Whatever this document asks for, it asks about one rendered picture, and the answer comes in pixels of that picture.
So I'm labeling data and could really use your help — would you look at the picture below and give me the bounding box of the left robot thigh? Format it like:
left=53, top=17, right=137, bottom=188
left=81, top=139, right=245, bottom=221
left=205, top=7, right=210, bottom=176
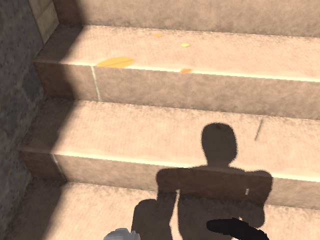
left=103, top=229, right=141, bottom=240

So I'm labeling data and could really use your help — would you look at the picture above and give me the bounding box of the right robot hand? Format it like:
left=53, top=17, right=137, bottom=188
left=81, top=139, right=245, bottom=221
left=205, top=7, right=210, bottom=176
left=206, top=217, right=269, bottom=240

